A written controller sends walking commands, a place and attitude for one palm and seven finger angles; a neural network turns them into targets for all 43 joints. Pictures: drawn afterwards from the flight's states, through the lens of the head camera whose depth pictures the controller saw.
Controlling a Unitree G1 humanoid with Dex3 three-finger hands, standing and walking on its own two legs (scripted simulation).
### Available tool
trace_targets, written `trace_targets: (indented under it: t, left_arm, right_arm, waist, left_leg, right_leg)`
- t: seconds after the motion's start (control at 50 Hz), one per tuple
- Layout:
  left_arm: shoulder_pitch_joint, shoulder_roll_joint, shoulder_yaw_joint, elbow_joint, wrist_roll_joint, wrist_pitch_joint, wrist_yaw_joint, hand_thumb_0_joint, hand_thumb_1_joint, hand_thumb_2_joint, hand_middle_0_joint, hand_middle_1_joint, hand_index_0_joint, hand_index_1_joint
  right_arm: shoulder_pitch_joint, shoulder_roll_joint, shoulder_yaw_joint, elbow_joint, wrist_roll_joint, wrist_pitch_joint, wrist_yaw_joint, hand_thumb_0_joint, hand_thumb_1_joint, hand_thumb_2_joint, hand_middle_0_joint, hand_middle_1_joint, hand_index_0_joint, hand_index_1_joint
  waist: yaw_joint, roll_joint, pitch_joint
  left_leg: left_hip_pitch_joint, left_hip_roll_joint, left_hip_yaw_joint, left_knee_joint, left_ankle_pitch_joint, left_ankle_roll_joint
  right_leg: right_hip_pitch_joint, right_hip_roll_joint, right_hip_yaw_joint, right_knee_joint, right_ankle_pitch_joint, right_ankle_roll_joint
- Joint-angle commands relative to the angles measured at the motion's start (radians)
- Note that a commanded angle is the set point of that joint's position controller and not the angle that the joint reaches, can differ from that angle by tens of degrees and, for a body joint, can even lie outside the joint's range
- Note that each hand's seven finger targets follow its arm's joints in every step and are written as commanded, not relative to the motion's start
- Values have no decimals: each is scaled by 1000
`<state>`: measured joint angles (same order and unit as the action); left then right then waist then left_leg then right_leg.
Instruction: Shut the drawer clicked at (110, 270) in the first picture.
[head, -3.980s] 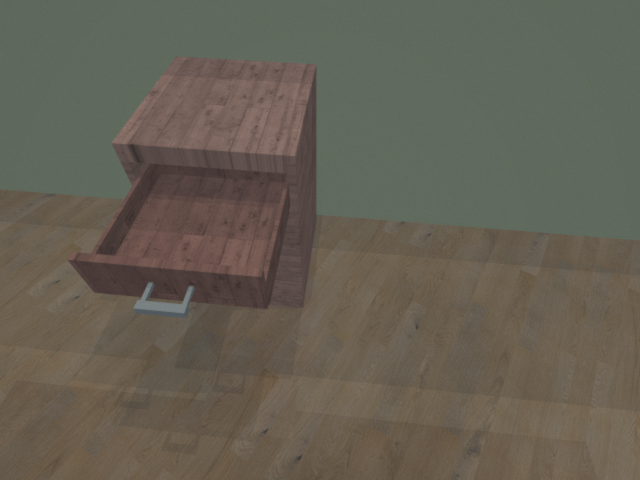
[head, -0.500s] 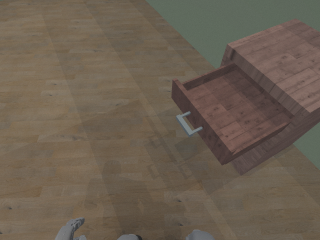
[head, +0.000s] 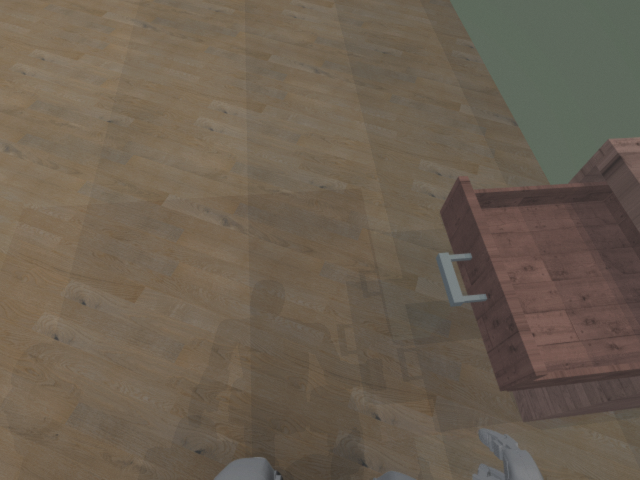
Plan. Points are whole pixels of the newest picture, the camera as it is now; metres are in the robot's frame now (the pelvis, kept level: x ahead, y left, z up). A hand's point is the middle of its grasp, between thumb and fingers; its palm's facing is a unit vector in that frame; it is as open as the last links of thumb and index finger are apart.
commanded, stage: walk around to get in front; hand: left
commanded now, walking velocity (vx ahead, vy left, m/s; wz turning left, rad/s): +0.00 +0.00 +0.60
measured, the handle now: (460, 277) +0.47 -0.23 -0.18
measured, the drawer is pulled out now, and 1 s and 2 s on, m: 0.30 0.30 0.30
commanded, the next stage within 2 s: none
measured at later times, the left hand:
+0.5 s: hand out of the picture +0.10 +0.16 -0.12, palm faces +0.23 -0.92 -0.31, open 7.4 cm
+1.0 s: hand out of the picture -0.02 +0.17 -0.15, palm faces +0.58 -0.77 -0.26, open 7.4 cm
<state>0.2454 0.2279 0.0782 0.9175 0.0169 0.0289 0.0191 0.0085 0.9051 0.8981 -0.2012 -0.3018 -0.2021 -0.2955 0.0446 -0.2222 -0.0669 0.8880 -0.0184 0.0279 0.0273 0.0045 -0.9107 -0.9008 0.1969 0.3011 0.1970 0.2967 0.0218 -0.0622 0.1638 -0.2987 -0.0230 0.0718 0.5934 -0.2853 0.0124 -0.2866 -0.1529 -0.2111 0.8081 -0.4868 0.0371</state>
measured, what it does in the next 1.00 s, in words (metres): steps on the spot, turning left: right foot, then left foot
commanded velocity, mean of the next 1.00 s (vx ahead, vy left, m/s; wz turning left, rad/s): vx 0.00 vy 0.00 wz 0.60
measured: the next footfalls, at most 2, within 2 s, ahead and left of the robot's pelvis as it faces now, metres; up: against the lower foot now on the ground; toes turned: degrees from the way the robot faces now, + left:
right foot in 0.38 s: +0.09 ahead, -0.17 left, +0.00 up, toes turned +9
left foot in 0.80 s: +0.02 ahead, +0.06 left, +0.00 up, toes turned +33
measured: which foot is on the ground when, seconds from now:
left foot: down 0.00-0.36, up 0.38-0.78, down 0.80-1.00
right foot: up 0.00-0.36, down 0.38-0.80, up 0.82-1.00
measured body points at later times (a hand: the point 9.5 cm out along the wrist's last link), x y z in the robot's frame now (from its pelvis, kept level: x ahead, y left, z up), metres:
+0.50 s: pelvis +0.03 -0.07 +0.01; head +0.10 -0.09 +0.46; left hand +0.09 +0.20 -0.10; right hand +0.14 -0.32 -0.15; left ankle -0.04 +0.07 -0.63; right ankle +0.05 -0.17 -0.72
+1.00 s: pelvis +0.04 -0.05 +0.02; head +0.08 +0.00 +0.46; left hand -0.05 +0.21 -0.13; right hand +0.28 -0.21 -0.11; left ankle -0.01 +0.04 -0.72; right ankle +0.11 -0.20 -0.64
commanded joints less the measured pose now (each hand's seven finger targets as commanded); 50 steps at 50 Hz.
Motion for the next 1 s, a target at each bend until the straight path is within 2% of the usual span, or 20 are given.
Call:
trace_targets:
  t: [0.0,0.1,0.22,0.26,0.3,0.32,0.34,0.36,0.38,0.44,0.5,0.56,0.66,0.7,0.74,0.76,0.78,0.8,0.9,0.98]
  left_arm:
    - [-98,110,22,-138,7,-7,13,0,900,900,-200,-300,-200,-300]
    - [-72,102,25,-98,3,-2,-4,0,900,900,-200,-300,-200,-300]
    - [-142,85,12,-138,-3,-6,-8,0,900,900,-200,-300,-200,-300]
    - [-119,86,10,-137,-8,-11,-7,0,900,900,-200,-300,-200,-300]
    - [-35,104,17,-120,-11,-25,-5,0,900,900,-200,-300,-200,-300]
    - [28,140,27,-105,-8,-37,-1,0,900,900,-200,-300,-200,-300]
    - [57,246,50,-99,10,-46,10,0,900,900,-200,-300,-200,-300]
    - [47,293,49,-106,15,-39,12,0,900,900,-200,-300,-200,-300]
    - [2,249,37,-117,12,-41,14,0,900,900,-200,-300,-200,-300]
    - [-122,141,14,-149,6,-37,16,0,900,900,-200,-300,-200,-300]
    - [-93,142,19,-142,10,-42,16,0,900,900,-200,-300,-200,-300]
    - [-21,169,28,-118,10,-42,14,0,900,900,-200,-300,-200,-300]
    - [25,193,41,-93,15,-40,14,0,900,900,-200,-300,-200,-300]
    - [15,193,45,-90,15,-37,14,0,900,900,-200,-300,-200,-300]
    - [-7,188,45,-95,2,-33,8,0,900,900,-200,-300,-200,-300]
    - [-9,148,37,-111,-6,-27,1,0,900,900,-200,-300,-200,-300]
    - [-66,77,12,-159,-9,-24,-4,0,900,900,-200,-300,-200,-300]
    - [-129,114,9,-174,2,-12,2,0,900,900,-200,-300,-200,-300]
    - [-85,111,23,-112,5,1,-10,0,900,900,-200,-300,-200,-300]
    - [-101,102,19,-116,1,4,-12,0,900,900,-200,-300,-200,-300]
  right_arm:
    - [232,-231,-51,-14,-3,-10,-39,0,-900,-900,200,300,200,300]
    - [141,-193,-29,-37,-1,-21,-52,0,-900,-900,200,300,200,300]
    - [149,-211,-45,-30,-10,-13,-43,0,-900,-900,200,300,200,300]
    - [130,-211,-49,-38,-9,-8,-41,0,-900,-900,200,300,200,300]
    - [98,-208,-55,-52,-2,-6,-40,0,-900,-900,200,300,200,300]
    - [93,-174,-54,-58,7,-8,-37,0,-900,-900,200,300,200,300]
    - [131,-99,-44,-69,17,-11,-29,0,-900,-900,200,300,200,300]
    - [113,-111,-48,-84,7,-7,-27,0,-900,-900,200,300,200,300]
    - [128,-125,-51,-75,1,-1,-22,0,-900,-900,200,300,200,300]
    - [150,-98,-51,-23,-3,23,-6,0,-900,-900,200,300,200,300]
    - [118,-77,-39,-25,4,28,5,0,-900,-900,200,300,200,300]
    - [61,-64,-31,-32,5,28,9,0,-900,-900,200,300,200,300]
    - [14,-60,-19,-55,8,13,8,0,-900,-900,200,300,200,300]
    - [35,-67,-20,-56,8,7,6,0,-900,-900,200,300,200,300]
    - [126,-109,-29,-33,1,-4,2,0,-900,-900,200,300,200,300]
    - [200,-197,-53,-16,-7,-13,-3,0,-900,-900,200,300,200,300]
    - [283,-301,-80,-5,-7,-15,-15,0,-900,-900,200,300,200,300]
    - [327,-296,-72,19,0,-9,-23,0,-900,-900,200,300,200,300]
    - [115,-209,-36,-48,-4,-18,-49,0,-900,-900,200,300,200,300]
    - [127,-219,-37,-41,-5,-17,-43,0,-900,-900,200,300,200,300]
  waist:
    - [-105,271,-283]
    - [-36,176,-211]
    - [-48,251,-201]
    - [-38,270,-208]
    - [6,247,-232]
    - [37,145,-260]
    - [45,-151,-292]
    - [51,-272,-263]
    - [24,-163,-217]
    - [-49,-173,-156]
    - [-36,-174,-156]
    - [3,-124,-161]
    - [29,-155,-188]
    - [12,-151,-201]
    - [-53,-52,-237]
    - [-95,149,-299]
    - [-144,418,-308]
    - [-148,270,-306]
    - [-44,209,-212]
    - [-43,189,-183]
  left_leg:
    - [330,378,-395,-196,740,216]
    - [236,251,-284,-230,614,133]
    - [155,219,-333,-218,469,137]
    - [103,206,-365,-190,473,126]
    - [23,167,-367,-122,420,90]
    - [-74,111,-340,-53,249,43]
    - [-261,-13,-189,154,-129,-35]
    - [-301,-43,-130,438,-393,-59]
    - [-303,7,-177,597,-334,-48]
    - [-295,58,-129,684,-145,-78]
    - [-244,56,-67,513,-125,-92]
    - [-209,47,-17,351,-134,-93]
    - [-151,43,16,151,-164,-68]
    - [-84,41,22,51,-117,-56]
    - [132,31,12,-149,83,-37]
    - [332,180,-181,-206,300,31]
    - [416,447,-536,-232,731,190]
    - [397,479,-485,-190,791,238]
    - [204,272,-291,-235,501,140]
    - [156,248,-314,-260,385,139]
  right_leg:
    - [-315,13,210,369,-71,27]
    - [-282,50,207,346,108,54]
    - [-159,104,174,46,63,53]
    - [-64,137,158,-71,72,43]
    - [109,154,155,-268,218,36]
    - [270,97,193,-424,330,32]
    - [430,-183,441,-519,392,-48]
    - [302,-367,603,-518,523,-164]
    - [212,-345,519,-498,497,-204]
    - [140,-181,267,-479,554,-145]
    - [186,-157,151,-461,682,-131]
    - [252,-178,126,-441,742,-140]
    - [317,-223,120,-377,844,-154]
    - [293,-230,100,-327,820,-136]
    - [164,-196,37,-173,703,-74]
    - [-42,-111,-4,23,436,-9]
    - [-312,31,34,253,-199,58]
    - [-329,8,167,341,-182,35]
    - [-281,33,203,358,83,52]
    - [-236,63,189,224,92,58]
